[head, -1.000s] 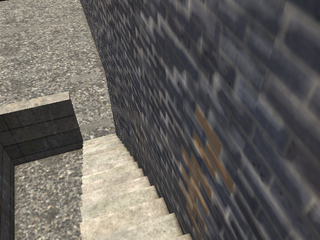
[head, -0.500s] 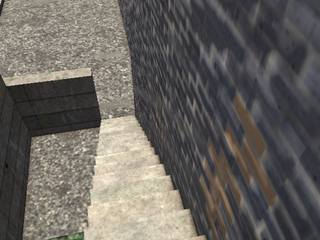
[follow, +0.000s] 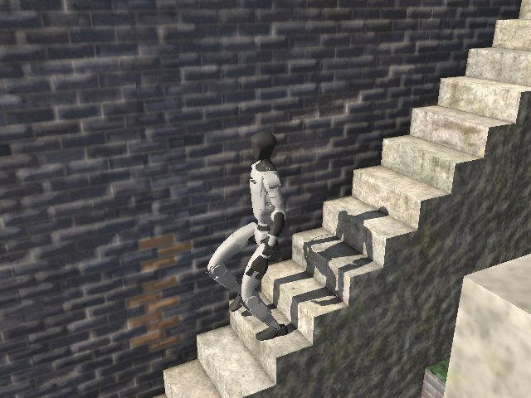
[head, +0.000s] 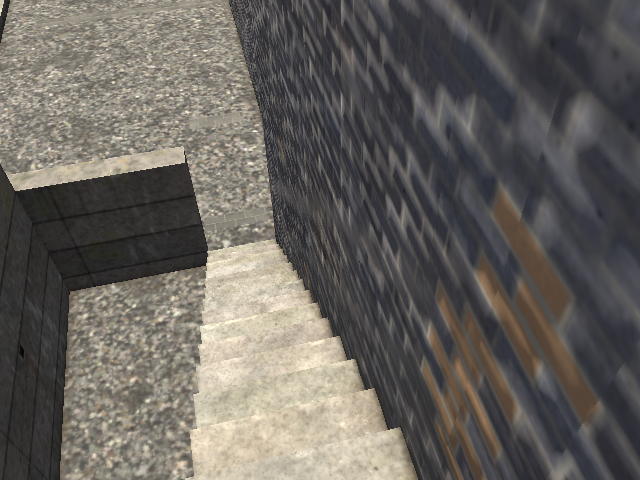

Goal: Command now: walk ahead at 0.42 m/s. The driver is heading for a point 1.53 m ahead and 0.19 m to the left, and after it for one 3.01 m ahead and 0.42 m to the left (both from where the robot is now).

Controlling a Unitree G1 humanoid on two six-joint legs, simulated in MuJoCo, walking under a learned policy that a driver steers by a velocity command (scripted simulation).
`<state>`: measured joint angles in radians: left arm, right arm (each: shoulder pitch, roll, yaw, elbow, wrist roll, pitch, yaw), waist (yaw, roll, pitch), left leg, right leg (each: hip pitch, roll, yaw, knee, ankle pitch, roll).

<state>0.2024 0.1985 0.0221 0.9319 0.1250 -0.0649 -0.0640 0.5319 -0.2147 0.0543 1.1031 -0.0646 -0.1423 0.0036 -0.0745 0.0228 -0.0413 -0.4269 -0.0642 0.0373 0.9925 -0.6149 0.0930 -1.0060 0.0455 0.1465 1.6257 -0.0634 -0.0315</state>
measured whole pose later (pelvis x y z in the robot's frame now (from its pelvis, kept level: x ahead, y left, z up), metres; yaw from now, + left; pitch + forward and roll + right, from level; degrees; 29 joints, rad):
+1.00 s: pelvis +0.42 +0.04 -0.35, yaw +0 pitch +2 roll -1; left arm 0.25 0.18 0.00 0.81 0.06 -0.05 -0.13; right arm 0.50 -0.32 -0.04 1.04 -0.08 -0.12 0.01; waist 0.01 0.03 -0.02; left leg -0.36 -0.04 0.09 0.71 -0.39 0.10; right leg -0.99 -0.01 0.04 1.86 -0.20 -0.03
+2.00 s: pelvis +0.91 +0.16 -0.75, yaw +1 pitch -2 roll -1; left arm 0.23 0.24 0.06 0.90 -0.01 0.04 0.07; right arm 0.49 -0.26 -0.03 1.07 -0.03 -0.10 0.05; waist -0.02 -0.01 0.04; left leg -0.32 -0.01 0.10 0.79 -0.43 0.09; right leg -0.85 0.01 0.00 1.61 -0.20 0.02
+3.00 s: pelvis +1.43 +0.20 -1.16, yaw +3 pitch +2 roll +2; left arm 0.18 0.16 0.01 0.79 0.10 -0.05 -0.14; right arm 0.52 -0.19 0.05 1.11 -0.07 -0.14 -0.03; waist -0.03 -0.01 -0.02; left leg -0.42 -0.06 0.12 0.91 -0.52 0.08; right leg -1.01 -0.05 0.05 1.47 0.14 -0.01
